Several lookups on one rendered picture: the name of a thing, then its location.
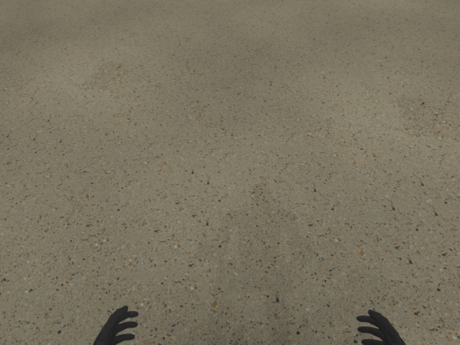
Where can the left robot hand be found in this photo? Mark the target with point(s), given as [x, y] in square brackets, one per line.
[108, 333]

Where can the right robot hand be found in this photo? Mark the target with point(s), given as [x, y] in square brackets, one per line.
[386, 331]

